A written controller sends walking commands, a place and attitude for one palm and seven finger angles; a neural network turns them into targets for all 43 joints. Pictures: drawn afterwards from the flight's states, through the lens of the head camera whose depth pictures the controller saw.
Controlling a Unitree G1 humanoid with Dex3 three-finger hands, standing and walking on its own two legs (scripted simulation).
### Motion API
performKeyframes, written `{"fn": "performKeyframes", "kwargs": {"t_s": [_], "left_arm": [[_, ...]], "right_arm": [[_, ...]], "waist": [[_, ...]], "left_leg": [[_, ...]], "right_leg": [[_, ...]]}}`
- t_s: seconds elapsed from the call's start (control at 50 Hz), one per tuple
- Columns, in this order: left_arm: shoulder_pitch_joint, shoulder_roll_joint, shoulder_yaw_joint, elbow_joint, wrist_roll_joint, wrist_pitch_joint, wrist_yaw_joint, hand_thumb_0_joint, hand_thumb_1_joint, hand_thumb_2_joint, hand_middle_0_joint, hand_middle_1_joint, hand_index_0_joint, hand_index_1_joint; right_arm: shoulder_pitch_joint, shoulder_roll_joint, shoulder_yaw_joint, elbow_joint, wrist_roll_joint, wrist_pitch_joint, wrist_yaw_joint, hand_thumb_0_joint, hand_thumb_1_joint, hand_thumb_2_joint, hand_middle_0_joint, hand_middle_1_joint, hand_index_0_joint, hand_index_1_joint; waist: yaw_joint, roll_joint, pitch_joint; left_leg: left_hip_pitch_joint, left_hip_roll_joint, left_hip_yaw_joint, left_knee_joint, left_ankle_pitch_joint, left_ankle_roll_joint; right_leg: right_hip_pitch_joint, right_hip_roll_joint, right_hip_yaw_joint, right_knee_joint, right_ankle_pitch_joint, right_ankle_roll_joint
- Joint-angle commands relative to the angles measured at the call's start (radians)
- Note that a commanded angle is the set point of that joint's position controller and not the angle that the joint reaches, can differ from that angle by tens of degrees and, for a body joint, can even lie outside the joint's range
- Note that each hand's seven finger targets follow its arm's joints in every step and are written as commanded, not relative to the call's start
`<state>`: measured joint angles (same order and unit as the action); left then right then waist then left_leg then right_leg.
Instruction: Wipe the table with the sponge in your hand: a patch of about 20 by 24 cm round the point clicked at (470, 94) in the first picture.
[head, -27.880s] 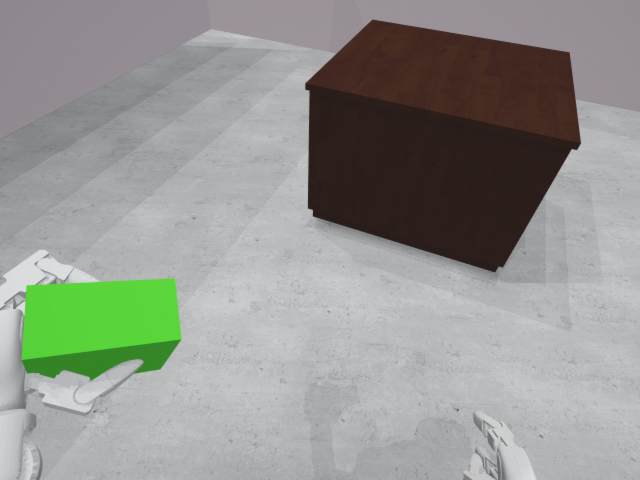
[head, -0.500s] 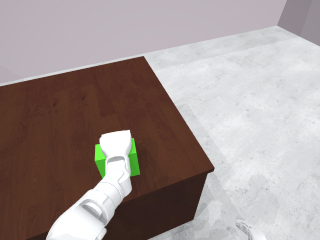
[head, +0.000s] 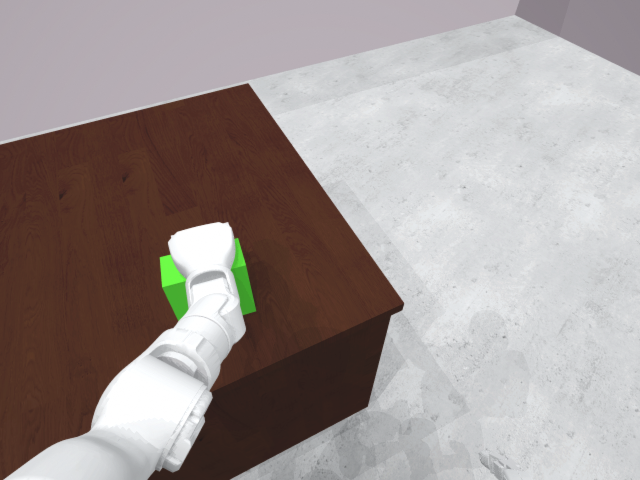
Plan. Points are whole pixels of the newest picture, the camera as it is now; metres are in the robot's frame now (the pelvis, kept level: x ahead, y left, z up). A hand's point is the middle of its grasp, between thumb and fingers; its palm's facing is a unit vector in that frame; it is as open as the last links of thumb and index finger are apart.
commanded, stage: wipe forward along the third lane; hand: left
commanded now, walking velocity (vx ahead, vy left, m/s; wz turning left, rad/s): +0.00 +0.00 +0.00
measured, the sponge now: (213, 292) +0.40 +0.18 -0.04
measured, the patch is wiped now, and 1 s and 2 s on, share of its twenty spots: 0.80 1.00 1.00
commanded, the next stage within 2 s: wipe back along the third lane in 1.06 s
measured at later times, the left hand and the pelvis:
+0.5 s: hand (209, 243) +0.46 +0.19 +0.00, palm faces -0.12 +0.01 -0.99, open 9.7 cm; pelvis +0.00 +0.00 -0.01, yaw -1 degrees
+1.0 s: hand (199, 222) +0.51 +0.21 +0.00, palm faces -0.11 -0.01 -0.99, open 9.7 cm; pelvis +0.01 +0.03 -0.02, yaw -2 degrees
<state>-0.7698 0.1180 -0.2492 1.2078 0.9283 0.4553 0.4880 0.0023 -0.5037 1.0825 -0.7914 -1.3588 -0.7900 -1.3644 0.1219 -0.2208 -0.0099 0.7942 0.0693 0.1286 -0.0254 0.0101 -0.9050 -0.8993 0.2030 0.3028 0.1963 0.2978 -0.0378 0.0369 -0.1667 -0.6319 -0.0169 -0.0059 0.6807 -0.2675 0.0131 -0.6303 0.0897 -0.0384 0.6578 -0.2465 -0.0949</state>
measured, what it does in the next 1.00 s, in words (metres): stands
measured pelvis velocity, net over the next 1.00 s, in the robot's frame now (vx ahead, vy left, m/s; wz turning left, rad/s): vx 0.01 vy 0.03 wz -0.04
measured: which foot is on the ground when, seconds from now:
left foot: down 0.00-1.00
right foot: down 0.00-1.00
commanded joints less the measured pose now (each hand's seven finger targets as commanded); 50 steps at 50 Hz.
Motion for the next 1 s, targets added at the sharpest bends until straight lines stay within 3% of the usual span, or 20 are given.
{"fn": "performKeyframes", "kwargs": {"t_s": [0.0, 0.06, 0.1, 0.14, 0.16, 0.18, 0.2, 0.22, 0.26, 0.32, 0.38, 0.44, 0.48, 0.5, 0.52, 0.62, 0.66, 0.8, 0.86, 0.98], "left_arm": [[-0.355, 0.15, 0.028, -0.062, 0.011, 0.0, 0.028, 0.0, 0.1, 1.3, -1.2, -1.6, -1.2, -1.6], [-0.386, 0.202, 0.044, -0.039, 0.017, 0.001, 0.028, 0.0, 0.1, 1.3, -1.2, -1.6, -1.2, -1.6], [-0.431, 0.197, 0.035, -0.041, 0.019, -0.003, 0.023, 0.0, 0.1, 1.3, -1.2, -1.6, -1.2, -1.6], [-0.434, 0.226, 0.045, -0.019, 0.028, -0.004, 0.023, 0.0, 0.1, 1.3, -1.2, -1.6, -1.2, -1.6], [-0.44, 0.21, 0.037, -0.018, 0.023, -0.005, 0.023, 0.0, 0.1, 1.3, -1.2, -1.6, -1.2, -1.6], [-0.429, 0.246, 0.062, -0.001, 0.019, -0.003, 0.024, 0.0, 0.1, 1.3, -1.2, -1.6, -1.2, -1.6], [-0.467, 0.237, 0.052, -0.009, 0.013, -0.005, 0.019, 0.0, 0.1, 1.3, -1.2, -1.6, -1.2, -1.6], [-0.468, 0.259, 0.067, -0.003, 0.011, -0.006, 0.022, 0.0, 0.1, 1.3, -1.2, -1.6, -1.2, -1.6], [-0.483, 0.266, 0.06, 0.018, 0.019, -0.001, 0.018, 0.0, 0.1, 1.3, -1.2, -1.6, -1.2, -1.6], [-0.483, 0.294, 0.081, 0.038, 0.021, -0.005, 0.012, 0.0, 0.1, 1.3, -1.2, -1.6, -1.2, -1.6], [-0.5, 0.286, 0.071, 0.043, 0.022, -0.004, 0.007, 0.0, 0.1, 1.3, -1.2, -1.6, -1.2, -1.6], [-0.52, 0.349, 0.106, 0.063, 0.026, -0.003, 0.003, 0.0, 0.1, 1.3, -1.2, -1.6, -1.2, -1.6], [-0.514, 0.348, 0.101, 0.073, 0.038, -0.002, -0.002, 0.0, 0.1, 1.3, -1.2, -1.6, -1.2, -1.6], [-0.536, 0.335, 0.094, 0.059, 0.035, -0.005, -0.007, 0.0, 0.1, 1.3, -1.2, -1.6, -1.2, -1.6], [-0.529, 0.357, 0.105, 0.074, 0.045, -0.004, -0.008, 0.0, 0.1, 1.3, -1.2, -1.6, -1.2, -1.6], [-0.563, 0.344, 0.094, 0.079, 0.047, -0.006, -0.017, 0.0, 0.1, 1.3, -1.2, -1.6, -1.2, -1.6], [-0.565, 0.384, 0.119, 0.086, 0.051, -0.008, -0.015, 0.0, 0.1, 1.3, -1.2, -1.6, -1.2, -1.6], [-0.568, 0.404, 0.135, 0.11, 0.062, -0.007, -0.018, 0.0, 0.1, 1.3, -1.2, -1.6, -1.2, -1.6], [-0.589, 0.429, 0.132, 0.125, 0.077, -0.003, -0.02, 0.0, 0.1, 1.3, -1.2, -1.6, -1.2, -1.6], [-0.671, 0.456, 0.134, 0.146, 0.093, 0.0, -0.02, 0.0, 0.1, 1.3, -1.2, -1.6, -1.2, -1.6]], "right_arm": [[-0.048, -0.129, -0.031, -0.116, -0.003, -0.046, -0.004, 0.0, -0.9, -0.9, 0.2, 0.3, 0.2, 0.3], [-0.022, -0.14, -0.03, -0.109, -0.003, -0.055, -0.007, 0.0, -0.9, -0.9, 0.2, 0.3, 0.2, 0.3], [-0.013, -0.138, -0.029, -0.111, -0.001, -0.064, -0.006, 0.0, -0.9, -0.9, 0.2, 0.3, 0.2, 0.3], [0.007, -0.146, -0.029, -0.104, -0.002, -0.07, -0.006, 0.0, -0.9, -0.9, 0.2, 0.3, 0.2, 0.3], [0.014, -0.145, -0.03, -0.106, -0.003, -0.075, -0.004, 0.0, -0.9, -0.9, 0.2, 0.3, 0.2, 0.3], [0.016, -0.149, -0.031, -0.104, -0.002, -0.077, -0.004, 0.0, -0.9, -0.9, 0.2, 0.3, 0.2, 0.3], [0.016, -0.149, -0.028, -0.108, -0.001, -0.081, -0.003, 0.0, -0.9, -0.9, 0.2, 0.3, 0.2, 0.3], [0.031, -0.152, -0.03, -0.104, -0.001, -0.085, -0.002, 0.0, -0.9, -0.9, 0.2, 0.3, 0.2, 0.3], [0.042, -0.157, -0.027, -0.1, 0.0, -0.09, -0.001, 0.0, -0.9, -0.9, 0.2, 0.3, 0.2, 0.3], [0.067, -0.161, -0.028, -0.097, -0.001, -0.098, 0.006, 0.0, -0.9, -0.9, 0.2, 0.3, 0.2, 0.3], [0.082, -0.163, -0.027, -0.097, -0.003, -0.104, 0.011, 0.0, -0.9, -0.9, 0.2, 0.3, 0.2, 0.3], [0.101, -0.172, -0.025, -0.092, -0.004, -0.108, 0.013, 0.0, -0.9, -0.9, 0.2, 0.3, 0.2, 0.3], [0.115, -0.175, -0.025, -0.094, -0.006, -0.109, 0.017, 0.0, -0.9, -0.9, 0.2, 0.3, 0.2, 0.3], [0.112, -0.172, -0.024, -0.098, -0.005, -0.11, 0.02, 0.0, -0.9, -0.9, 0.2, 0.3, 0.2, 0.3], [0.126, -0.175, -0.026, -0.093, -0.006, -0.109, 0.021, 0.0, -0.9, -0.9, 0.2, 0.3, 0.2, 0.3], [0.145, -0.179, -0.027, -0.094, -0.007, -0.108, 0.027, 0.0, -0.9, -0.9, 0.2, 0.3, 0.2, 0.3], [0.153, -0.184, -0.026, -0.096, -0.01, -0.106, 0.027, 0.0, -0.9, -0.9, 0.2, 0.3, 0.2, 0.3], [0.173, -0.188, -0.027, -0.099, -0.016, -0.101, 0.036, 0.0, -0.9, -0.9, 0.2, 0.3, 0.2, 0.3], [0.182, -0.193, -0.024, -0.098, -0.018, -0.097, 0.037, 0.0, -0.9, -0.9, 0.2, 0.3, 0.2, 0.3], [0.201, -0.202, -0.023, -0.095, -0.024, -0.101, 0.038, 0.0, -0.9, -0.9, 0.2, 0.3, 0.2, 0.3]], "waist": [[-0.054, -0.147, -0.213], [-0.066, -0.139, -0.209], [-0.074, -0.109, -0.208], [-0.08, -0.116, -0.216], [-0.084, -0.122, -0.221], [-0.079, -0.134, -0.229], [-0.084, -0.1, -0.236], [-0.083, -0.109, -0.255], [-0.096, -0.119, -0.235], [-0.091, -0.104, -0.269], [-0.105, -0.104, -0.271], [-0.11, -0.111, -0.287], [-0.113, -0.116, -0.295], [-0.112, -0.086, -0.313], [-0.113, -0.089, -0.311], [-0.131, -0.074, -0.311], [-0.128, -0.08, -0.333], [-0.13, -0.071, -0.356], [-0.14, -0.053, -0.326], [-0.159, -0.01, -0.332]], "left_leg": [[0.002, 0.001, 0.01, -0.057, -0.097, 0.035], [-0.029, 0.003, 0.016, -0.041, -0.116, 0.035], [-0.037, 0.003, 0.012, -0.042, -0.126, 0.036], [-0.049, 0.005, 0.013, -0.031, -0.133, 0.038], [-0.053, 0.004, 0.015, -0.027, -0.133, 0.039], [-0.067, 0.004, 0.017, -0.02, -0.135, 0.038], [-0.063, 0.005, 0.011, -0.027, -0.132, 0.038], [-0.068, 0.006, 0.014, -0.023, -0.135, 0.04], [-0.086, 0.007, 0.014, -0.014, -0.135, 0.041], [-0.092, 0.01, 0.013, -0.006, -0.116, 0.043], [-0.103, 0.011, 0.017, 0.003, -0.108, 0.044], [-0.125, 0.013, 0.02, 0.018, -0.095, 0.046], [-0.131, 0.013, 0.02, 0.024, -0.075, 0.046], [-0.123, 0.012, 0.018, 0.023, -0.059, 0.046], [-0.125, 0.014, 0.019, 0.027, -0.057, 0.047], [-0.099, 0.018, 0.013, 0.031, -0.036, 0.05], [-0.117, 0.016, 0.019, 0.044, -0.024, 0.05], [-0.119, 0.017, 0.015, 0.058, 0.02, 0.05], [-0.123, 0.018, 0.015, 0.058, -0.003, 0.05], [-0.11, 0.025, 0.002, 0.062, -0.017, 0.051]], "right_leg": [[0.165, -0.085, 0.131, -0.157, -0.063, 0.065], [0.15, -0.088, 0.146, -0.158, -0.108, 0.069], [0.133, -0.086, 0.135, -0.151, -0.121, 0.067], [0.119, -0.084, 0.139, -0.146, -0.139, 0.068], [0.124, -0.084, 0.143, -0.148, -0.134, 0.07], [0.13, -0.085, 0.15, -0.153, -0.148, 0.072], [0.126, -0.083, 0.135, -0.139, -0.128, 0.069], [0.131, -0.082, 0.141, -0.138, -0.138, 0.072], [0.12, -0.082, 0.143, -0.139, -0.133, 0.074], [0.134, -0.078, 0.133, -0.114, -0.07, 0.072], [0.135, -0.079, 0.138, -0.113, -0.035, 0.076], [0.151, -0.078, 0.141, -0.101, 0.006, 0.078], [0.156, -0.077, 0.133, -0.087, 0.058, 0.078], [0.159, -0.075, 0.128, -0.077, 0.088, 0.075], [0.153, -0.073, 0.125, -0.072, 0.089, 0.076], [0.11, -0.064, 0.103, -0.062, 0.108, 0.076], [0.134, -0.065, 0.11, -0.054, 0.138, 0.076], [0.13, -0.06, 0.096, -0.03, 0.203, 0.072], [0.092, -0.055, 0.092, -0.036, 0.156, 0.072], [0.022, -0.047, 0.074, -0.024, 0.09, 0.066]]}}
